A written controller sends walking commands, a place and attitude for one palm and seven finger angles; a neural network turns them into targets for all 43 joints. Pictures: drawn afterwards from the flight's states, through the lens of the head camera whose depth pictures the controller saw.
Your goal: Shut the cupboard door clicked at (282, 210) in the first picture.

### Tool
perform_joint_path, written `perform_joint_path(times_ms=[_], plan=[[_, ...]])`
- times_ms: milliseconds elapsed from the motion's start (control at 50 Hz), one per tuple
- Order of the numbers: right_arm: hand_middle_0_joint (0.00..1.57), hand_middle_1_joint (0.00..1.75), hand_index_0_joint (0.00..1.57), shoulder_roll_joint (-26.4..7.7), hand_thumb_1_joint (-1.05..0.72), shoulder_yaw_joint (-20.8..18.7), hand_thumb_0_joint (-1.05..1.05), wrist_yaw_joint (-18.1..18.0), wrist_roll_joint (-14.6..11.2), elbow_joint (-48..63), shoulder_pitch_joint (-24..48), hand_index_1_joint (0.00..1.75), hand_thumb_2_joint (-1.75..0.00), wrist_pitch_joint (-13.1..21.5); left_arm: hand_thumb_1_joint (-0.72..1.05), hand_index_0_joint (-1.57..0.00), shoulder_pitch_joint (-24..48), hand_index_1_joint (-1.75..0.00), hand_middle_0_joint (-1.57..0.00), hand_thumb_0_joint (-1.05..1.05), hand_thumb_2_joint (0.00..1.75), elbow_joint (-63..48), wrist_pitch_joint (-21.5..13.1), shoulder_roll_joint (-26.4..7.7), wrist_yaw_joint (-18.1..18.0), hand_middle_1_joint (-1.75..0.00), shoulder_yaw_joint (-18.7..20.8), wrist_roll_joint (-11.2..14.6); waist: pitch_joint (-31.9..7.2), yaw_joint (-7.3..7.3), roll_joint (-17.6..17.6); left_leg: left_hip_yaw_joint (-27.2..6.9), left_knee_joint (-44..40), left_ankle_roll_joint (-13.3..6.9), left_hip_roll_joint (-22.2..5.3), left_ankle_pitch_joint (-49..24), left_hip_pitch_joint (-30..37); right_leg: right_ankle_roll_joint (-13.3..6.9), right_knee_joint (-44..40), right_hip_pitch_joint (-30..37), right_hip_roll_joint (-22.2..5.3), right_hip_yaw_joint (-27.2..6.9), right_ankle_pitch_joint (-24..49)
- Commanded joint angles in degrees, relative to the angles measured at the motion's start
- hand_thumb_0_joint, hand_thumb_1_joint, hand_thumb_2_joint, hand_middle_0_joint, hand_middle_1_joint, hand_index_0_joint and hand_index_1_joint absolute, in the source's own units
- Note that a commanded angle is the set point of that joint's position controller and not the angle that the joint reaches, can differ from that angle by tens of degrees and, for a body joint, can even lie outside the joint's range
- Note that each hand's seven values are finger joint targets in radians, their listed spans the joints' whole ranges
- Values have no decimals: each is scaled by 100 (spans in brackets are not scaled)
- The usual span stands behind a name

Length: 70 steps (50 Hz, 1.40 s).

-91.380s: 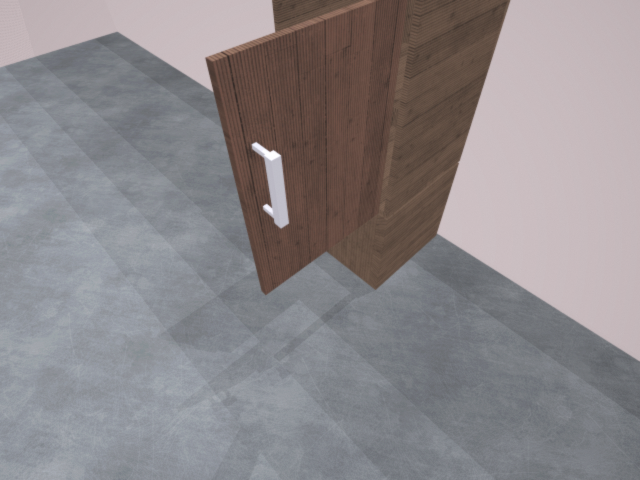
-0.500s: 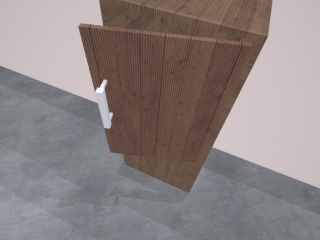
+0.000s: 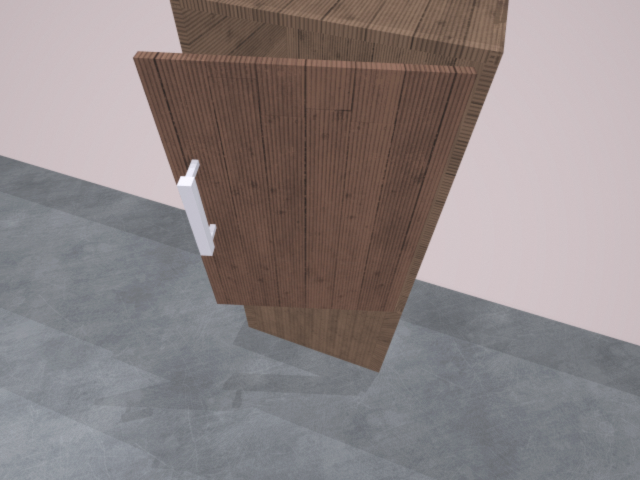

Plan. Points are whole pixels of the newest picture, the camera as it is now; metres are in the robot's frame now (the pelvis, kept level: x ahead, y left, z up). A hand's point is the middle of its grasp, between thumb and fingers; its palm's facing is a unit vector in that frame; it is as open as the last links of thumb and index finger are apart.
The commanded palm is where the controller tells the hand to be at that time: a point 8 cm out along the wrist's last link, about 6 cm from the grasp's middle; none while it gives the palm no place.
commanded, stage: look again from close up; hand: left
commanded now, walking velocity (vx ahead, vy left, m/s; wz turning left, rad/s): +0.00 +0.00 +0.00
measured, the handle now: (200, 210) +0.51 +0.22 +0.01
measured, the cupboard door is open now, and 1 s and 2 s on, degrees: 18 18 18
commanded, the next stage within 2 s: shuffle to correct the standing spot in 0.46 s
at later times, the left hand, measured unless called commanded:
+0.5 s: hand out of the picture -0.02 +0.19 -0.17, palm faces +0.00 -0.97 -0.24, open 7.4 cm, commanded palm none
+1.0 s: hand out of the picture -0.07 +0.18 -0.18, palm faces +0.05 -0.99 -0.16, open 7.3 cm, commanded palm none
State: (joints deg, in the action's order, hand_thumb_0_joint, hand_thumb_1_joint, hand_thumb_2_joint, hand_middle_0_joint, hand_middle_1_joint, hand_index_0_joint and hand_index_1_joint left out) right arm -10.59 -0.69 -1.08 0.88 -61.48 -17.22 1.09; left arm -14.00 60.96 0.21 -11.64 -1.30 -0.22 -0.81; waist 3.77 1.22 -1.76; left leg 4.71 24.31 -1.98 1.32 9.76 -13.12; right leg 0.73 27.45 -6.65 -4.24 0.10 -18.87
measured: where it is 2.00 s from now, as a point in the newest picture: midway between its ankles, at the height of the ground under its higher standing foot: outside the picture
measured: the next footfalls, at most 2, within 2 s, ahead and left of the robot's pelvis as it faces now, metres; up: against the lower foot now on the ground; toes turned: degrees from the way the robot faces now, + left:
right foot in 1.56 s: +0.12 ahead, -0.07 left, +0.00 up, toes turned -2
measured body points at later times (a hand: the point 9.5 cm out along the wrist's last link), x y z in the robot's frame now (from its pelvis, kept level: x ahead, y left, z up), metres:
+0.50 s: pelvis -0.05 -0.02 -0.01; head -0.07 -0.01 +0.44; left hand -0.02 +0.24 -0.15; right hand -0.01 -0.29 -0.14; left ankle +0.04 +0.10 -0.74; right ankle -0.05 -0.15 -0.74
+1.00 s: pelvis -0.01 +0.02 -0.01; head -0.01 +0.02 +0.44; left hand -0.07 +0.23 -0.17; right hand -0.03 -0.20 -0.17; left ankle +0.04 +0.10 -0.74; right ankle -0.05 -0.14 -0.73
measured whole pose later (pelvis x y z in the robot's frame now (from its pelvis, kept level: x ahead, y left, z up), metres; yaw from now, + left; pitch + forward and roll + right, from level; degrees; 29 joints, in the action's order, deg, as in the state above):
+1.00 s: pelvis -0.01 +0.02 -0.01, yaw -1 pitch -1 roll +0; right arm -7.1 -1.0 0.1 0.7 -62.7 -18.9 -0.6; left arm -24.9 62.1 0.7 -8.3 -0.8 0.9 -1.5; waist 1.0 -1.0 -0.6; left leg 5.1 30.3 -3.8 1.3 12.5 -17.0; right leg -1.0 33.3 -10.8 -3.9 0.6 -22.6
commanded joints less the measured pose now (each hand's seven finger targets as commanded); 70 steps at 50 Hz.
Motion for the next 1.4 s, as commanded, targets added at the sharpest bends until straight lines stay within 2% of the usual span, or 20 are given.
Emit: perform_joint_path(times_ms=[0,40,80,180,320,520,600,760,920,960,1020,1060,1080,1100,1160,1220,1240,1260,1300,1380], plan=[[20,30,20,-1027,-90,-208,0,-139,23,681,77,30,-90,165,90,-20,-543,-30,-20,0,90,-366,-169,-737,-79,-30,168,19,-1162,-194,486,-1038,363,-236,-1027,-2579,1064,-271,-261,-504,3,-27,839],[20,30,20,-1061,-90,-266,0,-95,11,790,185,30,-90,98,90,-20,-324,-30,-20,0,90,-484,-155,-955,-65,-30,248,-20,-336,-103,-503,-820,328,-90,-691,-864,83,-365,-466,-561,-291,-399,1201],[20,30,20,-1155,-90,-307,0,-51,19,803,166,30,-90,45,90,-20,-83,-30,-20,0,90,-618,-141,-1067,-67,-30,260,-20,104,20,-664,-731,200,-23,-578,-72,-113,-400,-586,-947,-307,-477,445],[20,30,20,-1195,-90,-273,0,15,25,764,285,30,-90,-15,90,-20,-22,-30,-20,0,90,-765,-133,-1263,-62,-30,247,-12,269,-8,-52,-732,18,27,-567,480,-89,-410,-753,-1288,-247,-620,-386],[20,30,20,-1139,-90,-232,0,70,27,702,295,30,-90,-97,90,-20,-44,-30,-20,0,90,-821,-85,-1269,-34,-30,205,-41,347,13,-171,-658,55,85,-530,872,5,-377,-1091,-1722,-259,-722,-1215],[20,30,20,-1131,-90,-191,0,63,12,536,350,30,-90,-63,90,-20,-422,-30,-20,0,90,-614,-72,-1062,-3,-30,178,-48,68,-114,473,-969,-554,64,-697,1365,-379,-267,-824,-1069,-72,-433,-630],[20,30,20,-772,-90,-108,0,65,19,334,108,30,-90,-120,90,-20,-803,-30,-20,0,90,-378,-39,-682,-14,-30,109,-56,-188,-139,369,-888,-571,121,-638,1644,-217,-213,-850,-909,-47,-314,-899],[20,30,20,-524,-90,-138,0,58,11,210,-175,30,-90,-148,90,-20,-1088,-30,-20,0,90,-181,-35,-592,13,-30,209,-44,245,-103,-39,-516,114,119,-342,1510,-338,-422,-965,-1230,-319,-662,-1425],[20,30,20,-768,-90,-264,0,23,5,140,-451,30,-90,-71,90,-20,-1513,-30,-20,0,90,-110,-45,-5,9,-30,183,-111,503,-168,930,-1785,-1357,-378,-1194,3063,-477,-238,613,-1237,308,503,-624],[20,30,20,-739,-90,-275,0,13,2,123,-450,30,-90,-25,90,-20,-1566,-30,-20,0,90,-74,-82,151,23,-30,154,-93,306,-204,834,-1855,-1345,-543,-1343,2719,-293,-239,723,-1156,281,586,-426],[20,30,20,-475,-90,-219,0,19,-30,144,-208,30,-90,15,90,-20,-1784,-30,-20,0,90,39,-185,150,12,-30,184,-72,114,-370,302,-1121,-604,-348,-938,1772,-628,-347,-214,-387,23,268,-30],[20,30,20,-75,-90,-129,0,58,-44,279,56,30,-90,42,90,-20,-2053,-30,-20,0,90,144,-236,-231,-45,-30,280,-58,245,-478,-837,-170,882,-12,-198,1211,-1657,-823,-1158,299,-970,-1257,-502],[20,30,20,-51,-90,-142,0,89,4,425,289,30,-90,55,90,-20,-2133,-30,-20,0,90,175,-284,-469,-83,-30,351,-36,363,-516,-1379,87,1557,63,-151,1264,-2130,-1076,-1399,507,-1536,-1916,135],[20,30,20,-134,-90,-182,0,111,32,526,484,30,-90,67,90,-20,-2158,-30,-20,0,90,190,-318,-485,-103,-30,371,-57,383,-535,-1217,-13,2069,54,-299,1580,-2409,-1244,-1292,720,-1752,-1894,1095],[20,30,20,-30,-90,-186,0,138,-32,594,562,30,-90,112,90,-20,-1836,-30,-20,0,90,126,-322,-437,-129,-30,400,-151,290,-377,-661,-153,1906,34,-455,1688,-2200,-1158,-744,782,-1579,-1151,2271],[20,30,20,-12,-90,-167,0,116,-14,184,-531,30,-90,163,90,-20,-1154,-30,-20,0,90,-37,-236,-319,-64,-30,368,-82,112,194,-194,298,315,48,-138,325,406,-563,131,-912,-670,7,1378],[20,30,20,-470,-90,-269,0,37,31,26,-1124,30,-90,194,90,-20,-1163,-30,-20,0,90,-116,-201,-119,-30,-30,327,-48,-176,350,873,-772,-85,-165,-812,40,1273,-285,1294,-1643,-178,351,688],[20,30,20,-881,-90,-365,0,-35,74,-37,-1483,30,-90,173,90,-20,-1069,-30,-20,0,90,-290,-177,121,-33,-30,251,-11,-274,382,1931,-2276,-815,-624,-2051,-657,1559,-6,2475,-2451,302,718,-1247],[20,30,20,-700,-90,-259,0,-66,76,151,-829,30,-90,93,90,-20,-953,-30,-20,0,90,-281,-90,173,-105,-30,215,-54,23,103,842,-2009,-933,-944,-2303,-1076,328,-119,3112,-1970,-49,61,-1498],[20,30,20,-537,-90,-133,0,-142,18,306,165,30,-90,100,90,-20,-1083,-30,-20,0,90,-31,36,327,-88,-30,136,-7,-18,-228,625,-1034,-713,-807,-1814,-2417,-249,59,1667,-963,-161,139,-522]])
